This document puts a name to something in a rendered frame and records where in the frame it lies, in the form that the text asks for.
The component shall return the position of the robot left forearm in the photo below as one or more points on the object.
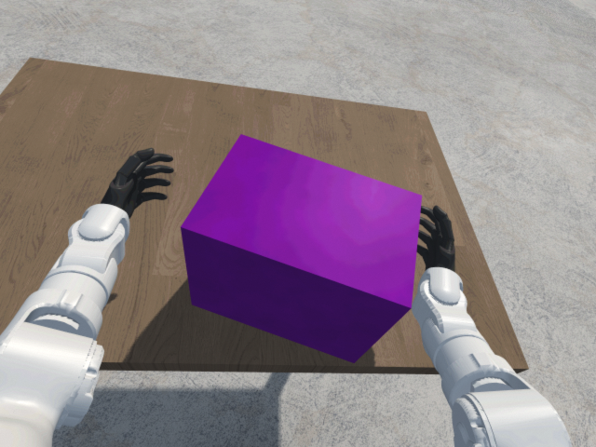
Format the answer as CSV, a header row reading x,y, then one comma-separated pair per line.
x,y
77,287

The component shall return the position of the left robot upper arm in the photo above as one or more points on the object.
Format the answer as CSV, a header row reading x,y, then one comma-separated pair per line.
x,y
47,380

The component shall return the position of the right robot hand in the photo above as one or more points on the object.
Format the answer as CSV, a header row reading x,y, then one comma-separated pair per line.
x,y
440,250

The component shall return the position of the table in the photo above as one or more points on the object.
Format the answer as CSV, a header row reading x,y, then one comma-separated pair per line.
x,y
66,129

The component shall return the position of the right robot upper arm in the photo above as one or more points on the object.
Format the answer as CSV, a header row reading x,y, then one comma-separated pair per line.
x,y
506,418

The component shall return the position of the robot right forearm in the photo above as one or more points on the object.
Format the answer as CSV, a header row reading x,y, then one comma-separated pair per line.
x,y
459,353

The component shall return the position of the carton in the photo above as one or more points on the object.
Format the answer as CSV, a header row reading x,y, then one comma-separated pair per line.
x,y
300,248

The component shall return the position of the left robot hand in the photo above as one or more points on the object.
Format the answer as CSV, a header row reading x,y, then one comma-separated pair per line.
x,y
125,190

